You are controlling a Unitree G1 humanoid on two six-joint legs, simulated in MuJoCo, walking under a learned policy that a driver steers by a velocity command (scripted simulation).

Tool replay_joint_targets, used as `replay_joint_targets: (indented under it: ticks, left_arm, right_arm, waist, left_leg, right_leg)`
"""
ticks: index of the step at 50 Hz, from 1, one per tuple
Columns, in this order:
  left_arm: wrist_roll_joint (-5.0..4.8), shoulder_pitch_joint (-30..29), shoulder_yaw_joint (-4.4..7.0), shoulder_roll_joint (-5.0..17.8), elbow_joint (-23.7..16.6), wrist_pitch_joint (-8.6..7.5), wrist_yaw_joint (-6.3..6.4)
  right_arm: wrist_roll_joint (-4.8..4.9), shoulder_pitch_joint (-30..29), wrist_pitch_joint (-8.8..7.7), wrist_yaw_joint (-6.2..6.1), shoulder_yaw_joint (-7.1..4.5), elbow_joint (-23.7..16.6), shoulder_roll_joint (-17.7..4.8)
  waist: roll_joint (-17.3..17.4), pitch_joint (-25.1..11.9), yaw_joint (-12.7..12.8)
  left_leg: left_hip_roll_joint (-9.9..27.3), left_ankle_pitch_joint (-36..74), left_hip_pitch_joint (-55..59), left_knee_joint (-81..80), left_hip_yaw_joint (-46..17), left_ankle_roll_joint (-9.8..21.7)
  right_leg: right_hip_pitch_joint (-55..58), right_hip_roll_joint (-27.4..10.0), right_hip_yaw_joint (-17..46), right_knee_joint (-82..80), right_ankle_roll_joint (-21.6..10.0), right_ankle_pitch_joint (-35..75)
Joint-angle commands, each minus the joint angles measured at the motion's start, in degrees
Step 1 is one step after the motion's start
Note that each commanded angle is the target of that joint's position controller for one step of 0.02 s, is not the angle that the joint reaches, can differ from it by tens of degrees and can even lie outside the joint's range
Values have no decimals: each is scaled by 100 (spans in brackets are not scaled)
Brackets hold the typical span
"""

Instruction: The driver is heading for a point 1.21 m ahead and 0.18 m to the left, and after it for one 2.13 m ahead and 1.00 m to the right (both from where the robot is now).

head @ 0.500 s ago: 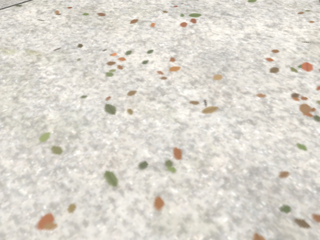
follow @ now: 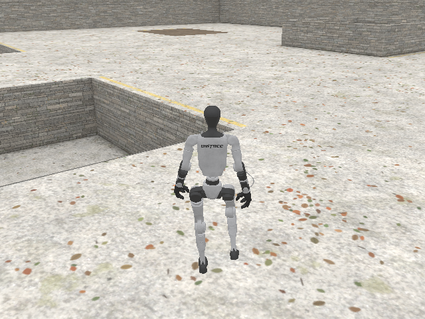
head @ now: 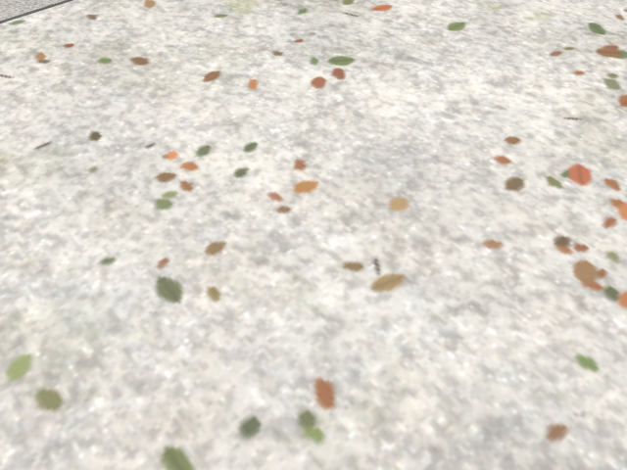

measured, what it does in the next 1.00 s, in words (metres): walks ahead: right foot, then left foot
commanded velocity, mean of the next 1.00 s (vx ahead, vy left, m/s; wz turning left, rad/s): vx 0.50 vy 0.00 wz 0.00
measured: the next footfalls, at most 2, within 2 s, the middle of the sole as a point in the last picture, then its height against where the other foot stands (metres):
right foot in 0.30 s outside the picture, level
left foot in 0.86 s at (282, 413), level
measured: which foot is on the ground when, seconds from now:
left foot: down 0.00-0.32, up 0.34-0.84, down 0.86-1.00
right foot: up 0.00-0.28, down 0.30-0.88, up 0.90-1.00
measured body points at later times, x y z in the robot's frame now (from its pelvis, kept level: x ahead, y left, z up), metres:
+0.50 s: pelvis +0.27 -0.08 +0.00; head +0.29 -0.10 +0.45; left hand +0.33 +0.18 -0.12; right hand +0.36 -0.35 -0.14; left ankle +0.27 +0.08 -0.66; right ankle +0.29 -0.16 -0.74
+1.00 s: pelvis +0.55 -0.01 -0.01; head +0.57 +0.00 +0.44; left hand +0.57 +0.25 -0.15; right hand +0.67 -0.27 -0.13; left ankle +0.61 +0.07 -0.74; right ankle +0.44 -0.16 -0.65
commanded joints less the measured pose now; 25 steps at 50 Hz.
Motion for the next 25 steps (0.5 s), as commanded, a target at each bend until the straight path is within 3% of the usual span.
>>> replay_joint_targets:
  ticks: [1, 6, 9, 11, 13, 14, 15, 16, 17, 18, 19, 20, 21, 22, 23, 25]
  left_arm:
    - [68, 188, 69, 244, -244, 30, 38]
    - [1, -896, 27, 163, -523, -35, -55]
    - [-49, -1355, 7, 196, -699, -63, -161]
    - [-59, -1457, 19, 274, -800, -109, -237]
    - [-55, -1102, 86, 433, -761, -159, -277]
    - [-42, -515, 187, 601, -597, -174, -267]
    - [-31, 574, 349, 943, -280, -187, -227]
    - [89, 1540, 507, 1599, -119, -170, -196]
    - [65, 1761, 463, 1437, -27, -135, -229]
    - [36, 1373, 319, 989, -98, -150, -238]
    - [32, 833, 239, 750, -234, -140, -230]
    - [52, 383, 178, 590, -305, -134, -257]
    - [77, 168, 132, 434, -328, -147, -279]
    - [104, 125, 112, 364, -282, -150, -302]
    - [103, 211, 121, 377, -212, -165, -309]
    - [103, 422, 165, 540, -73, -185, -272]
  right_arm:
    - [9, -219, -94, -115, -122, -316, -758]
    - [115, 342, -7, -201, -155, -184, -946]
    - [146, 618, 64, -204, -168, -57, -961]
    - [148, 660, 121, -218, -193, -15, -994]
    - [152, 526, 182, -229, -227, -31, -1082]
    - [137, 395, 211, -230, -212, -68, -1061]
    - [71, 338, 222, -226, -138, -141, -873]
    - [6, 736, 141, -197, 33, -307, -364]
    - [101, 967, -12, -163, 115, -236, -139]
    - [234, 539, -119, -140, -50, -310, -811]
    - [289, 69, -157, -141, -88, -458, -947]
    - [225, -156, -134, -174, -100, -491, -877]
    - [147, -185, -61, -205, -145, -493, -823]
    - [131, -78, 25, -208, -142, -469, -686]
    - [125, 19, 93, -214, -133, -434, -553]
    - [104, -104, 167, -231, -150, -499, -508]
  waist:
    - [447, 307, 264]
    - [474, 328, -133]
    - [524, 449, -286]
    - [564, 466, -247]
    - [673, 286, 20]
    - [664, -42, 357]
    - [491, -742, 793]
    - [-627, -1731, 869]
    - [-1504, -2235, 798]
    - [-941, -1553, 783]
    - [-580, -969, 636]
    - [-137, -568, 449]
    - [-129, -354, 275]
    - [-211, -264, 147]
    - [-214, -219, 90]
    - [-130, -67, 37]
  left_leg:
    - [1624, 374, -533, -1164, -1243, 982]
    - [1555, 418, 79, -1039, -929, 703]
    - [1761, 320, 626, -797, -984, 675]
    - [1939, 385, 976, -552, -1065, 611]
    - [2000, 1077, 1109, -105, -1076, 500]
    - [1798, 2035, 1038, 585, -890, 380]
    - [1441, 2345, 495, 1911, -589, 203]
    - [727, 639, -1536, 4231, -123, -189]
    - [159, -2389, -2946, 5531, -649, -297]
    - [548, -2214, -3493, 6081, -1083, -163]
    - [862, -1677, -3532, 6003, -930, -84]
    - [1099, -1204, -3282, 5648, -802, -115]
    - [1279, -906, -2979, 5266, -808, -140]
    - [1345, -730, -2678, 5077, -792, -173]
    - [1344, -634, -2546, 4964, -736, -211]
    - [1368, -335, -2746, 4647, -694, -296]
  right_leg:
    - [-186, -243, 15, -816, 158, 868]
    - [25, 67, -244, -2654, 220, 1754]
    - [-19, 158, -265, -3157, 172, 1487]
    - [38, 211, -260, -3408, 31, 1070]
    - [663, 376, -390, -3639, -140, 671]
    - [1480, 569, -548, -3772, -267, 598]
    - [2970, 427, -359, -3687, -498, 720]
    - [5300, -1044, 1724, -3754, -1240, 514]
    - [6122, -1681, 3840, -4679, -1750, -204]
    - [5564, -1492, 3383, -4792, -1459, -409]
    - [4757, -1285, 2478, -4854, -1236, -32]
    - [3938, -1024, 1836, -5068, -1128, 473]
    - [3413, -789, 1391, -5269, -1024, 745]
    - [3076, -645, 1123, -5444, -986, 873]
    - [2903, -566, 932, -5554, -1024, 1115]
    - [2829, -532, 638, -5689, -1094, 1605]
